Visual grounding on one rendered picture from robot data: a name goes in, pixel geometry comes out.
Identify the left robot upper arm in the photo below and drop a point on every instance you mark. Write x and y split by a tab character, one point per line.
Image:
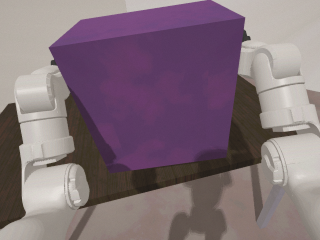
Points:
51	197

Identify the table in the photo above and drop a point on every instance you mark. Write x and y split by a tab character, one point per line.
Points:
246	138

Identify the right robot forearm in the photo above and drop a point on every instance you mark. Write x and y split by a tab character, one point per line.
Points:
280	85

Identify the carton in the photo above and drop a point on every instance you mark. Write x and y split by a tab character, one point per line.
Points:
155	87

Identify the right robot upper arm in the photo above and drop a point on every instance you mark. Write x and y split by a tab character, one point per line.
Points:
293	163

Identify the left robot forearm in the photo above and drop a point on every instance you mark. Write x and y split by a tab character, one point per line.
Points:
41	110

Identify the right robot hand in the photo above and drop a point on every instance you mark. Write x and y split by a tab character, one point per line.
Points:
245	37

